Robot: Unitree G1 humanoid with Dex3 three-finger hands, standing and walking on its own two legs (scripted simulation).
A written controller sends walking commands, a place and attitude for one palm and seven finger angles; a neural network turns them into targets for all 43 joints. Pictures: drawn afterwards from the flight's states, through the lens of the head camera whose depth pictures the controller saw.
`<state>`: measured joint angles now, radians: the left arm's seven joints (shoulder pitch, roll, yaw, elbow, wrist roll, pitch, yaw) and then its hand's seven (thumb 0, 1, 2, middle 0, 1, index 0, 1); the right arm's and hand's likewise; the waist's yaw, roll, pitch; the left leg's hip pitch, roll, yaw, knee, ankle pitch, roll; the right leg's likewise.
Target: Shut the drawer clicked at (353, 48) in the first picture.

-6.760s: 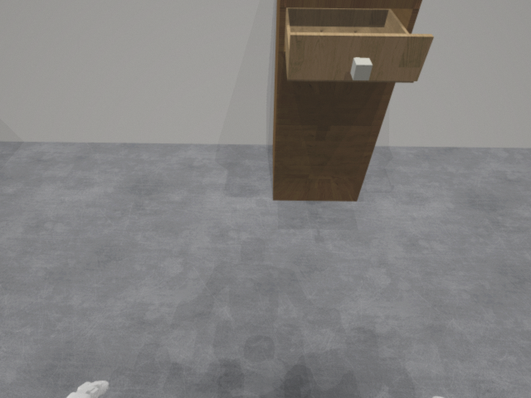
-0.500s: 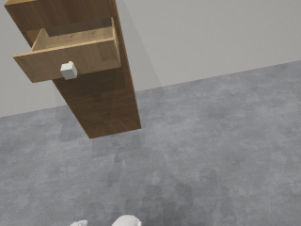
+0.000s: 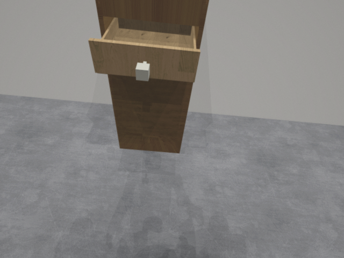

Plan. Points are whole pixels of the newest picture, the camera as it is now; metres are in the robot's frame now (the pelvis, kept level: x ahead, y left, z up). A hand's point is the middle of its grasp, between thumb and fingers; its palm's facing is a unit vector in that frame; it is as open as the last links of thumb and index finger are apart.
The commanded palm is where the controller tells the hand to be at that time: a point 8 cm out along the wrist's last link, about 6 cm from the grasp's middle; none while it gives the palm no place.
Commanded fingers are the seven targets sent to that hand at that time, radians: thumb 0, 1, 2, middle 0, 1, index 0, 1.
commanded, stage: take the last steps up to it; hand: left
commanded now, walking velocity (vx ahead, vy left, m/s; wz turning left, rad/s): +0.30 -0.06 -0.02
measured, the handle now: (143, 68) +0.69 +0.17 +0.06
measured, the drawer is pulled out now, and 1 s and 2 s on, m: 0.21 0.21 0.21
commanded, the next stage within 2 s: come to a stop and stand still in 0.86 s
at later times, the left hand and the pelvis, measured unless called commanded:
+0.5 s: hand (141, 222) +0.25 +0.10 -0.16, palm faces +0.00 -0.98 -0.20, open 7.4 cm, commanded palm none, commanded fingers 0.00 0.90 0.90 -0.20 -0.30 -0.20 -0.30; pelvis +0.13 -0.07 -0.02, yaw +0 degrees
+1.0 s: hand (137, 252) +0.18 +0.10 -0.19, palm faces +0.17 -0.98 -0.11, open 7.4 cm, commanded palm none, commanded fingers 0.00 0.90 0.90 -0.20 -0.30 -0.20 -0.30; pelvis +0.27 -0.04 -0.01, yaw +1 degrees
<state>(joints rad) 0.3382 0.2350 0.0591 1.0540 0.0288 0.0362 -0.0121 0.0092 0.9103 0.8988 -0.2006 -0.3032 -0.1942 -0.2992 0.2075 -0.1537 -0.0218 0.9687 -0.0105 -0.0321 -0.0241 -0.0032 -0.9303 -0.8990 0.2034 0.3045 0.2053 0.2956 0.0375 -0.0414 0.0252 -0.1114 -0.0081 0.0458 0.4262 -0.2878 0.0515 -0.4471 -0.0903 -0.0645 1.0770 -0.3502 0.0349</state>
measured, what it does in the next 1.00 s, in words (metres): walks ahead: right foot, then left foot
